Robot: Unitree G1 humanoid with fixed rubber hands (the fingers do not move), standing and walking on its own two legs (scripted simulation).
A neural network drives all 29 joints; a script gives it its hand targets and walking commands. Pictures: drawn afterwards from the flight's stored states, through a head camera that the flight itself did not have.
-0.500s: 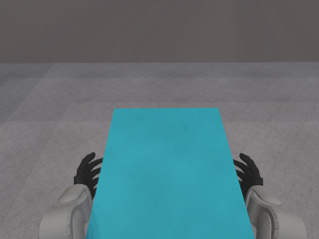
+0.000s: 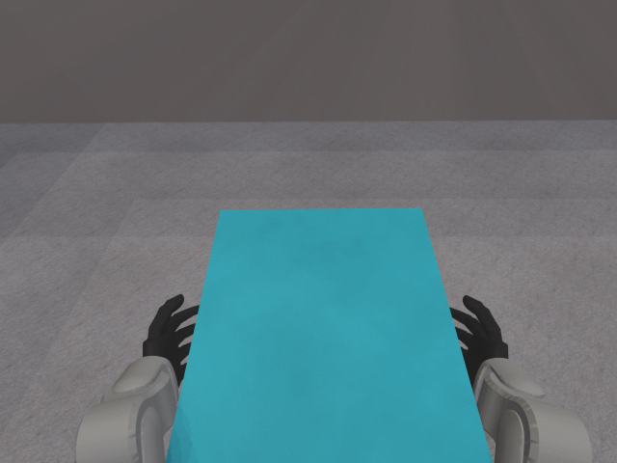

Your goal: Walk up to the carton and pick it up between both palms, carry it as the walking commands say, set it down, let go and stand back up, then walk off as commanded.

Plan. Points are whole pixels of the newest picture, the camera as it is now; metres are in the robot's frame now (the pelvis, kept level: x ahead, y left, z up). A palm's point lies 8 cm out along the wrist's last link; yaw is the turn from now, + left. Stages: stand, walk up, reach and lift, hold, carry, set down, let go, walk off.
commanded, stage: carry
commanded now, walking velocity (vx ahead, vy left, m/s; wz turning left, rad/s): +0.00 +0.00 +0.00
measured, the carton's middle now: (321, 358) +0.27 +0.00 +0.02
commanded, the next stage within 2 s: hold in 0.14 s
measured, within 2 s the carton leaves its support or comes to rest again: neither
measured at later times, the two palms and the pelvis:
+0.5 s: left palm (187, 353) +0.27 +0.17 +0.04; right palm (470, 373) +0.24 -0.18 +0.04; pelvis +0.00 +0.01 +0.01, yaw -6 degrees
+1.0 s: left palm (190, 334) +0.29 +0.17 +0.06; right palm (473, 362) +0.25 -0.18 +0.06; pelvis -0.02 +0.02 +0.01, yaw -7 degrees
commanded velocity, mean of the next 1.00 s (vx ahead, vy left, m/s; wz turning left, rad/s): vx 0.00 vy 0.00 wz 0.00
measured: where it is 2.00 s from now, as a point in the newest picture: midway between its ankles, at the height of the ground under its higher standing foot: outside the picture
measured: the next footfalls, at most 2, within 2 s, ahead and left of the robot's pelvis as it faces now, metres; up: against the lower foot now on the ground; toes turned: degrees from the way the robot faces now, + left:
none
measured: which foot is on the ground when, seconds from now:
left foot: down 0.00-1.00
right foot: down 0.00-1.00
